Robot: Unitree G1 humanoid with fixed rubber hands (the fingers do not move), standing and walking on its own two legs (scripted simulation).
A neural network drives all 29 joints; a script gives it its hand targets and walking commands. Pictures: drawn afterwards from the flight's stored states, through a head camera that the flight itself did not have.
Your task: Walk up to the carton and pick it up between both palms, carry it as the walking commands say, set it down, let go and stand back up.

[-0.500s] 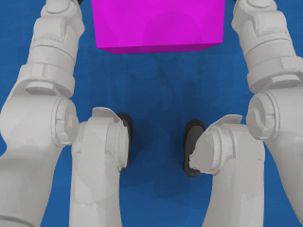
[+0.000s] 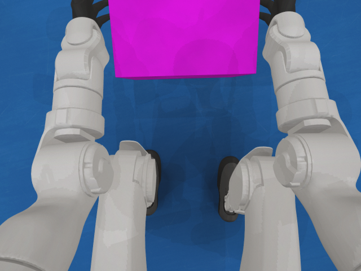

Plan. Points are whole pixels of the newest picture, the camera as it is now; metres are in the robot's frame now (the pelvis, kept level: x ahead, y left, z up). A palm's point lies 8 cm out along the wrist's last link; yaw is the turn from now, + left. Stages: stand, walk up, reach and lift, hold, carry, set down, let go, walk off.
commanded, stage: reach and lift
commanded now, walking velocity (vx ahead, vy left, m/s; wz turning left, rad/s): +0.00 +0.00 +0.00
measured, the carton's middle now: (183, 35) +0.54 +0.04 -0.19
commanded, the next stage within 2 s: none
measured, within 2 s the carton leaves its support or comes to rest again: neither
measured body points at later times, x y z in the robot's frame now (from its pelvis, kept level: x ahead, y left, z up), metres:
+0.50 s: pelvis +0.00 +0.00 +0.05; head +0.31 +0.01 +0.38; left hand +0.52 +0.20 -0.04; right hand +0.55 -0.13 -0.05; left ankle +0.11 +0.13 -0.36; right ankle +0.11 -0.13 -0.36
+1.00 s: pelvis +0.00 +0.00 +0.10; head +0.27 +0.01 +0.46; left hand +0.50 +0.20 +0.04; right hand +0.53 -0.13 +0.03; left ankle +0.11 +0.13 -0.36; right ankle +0.11 -0.13 -0.36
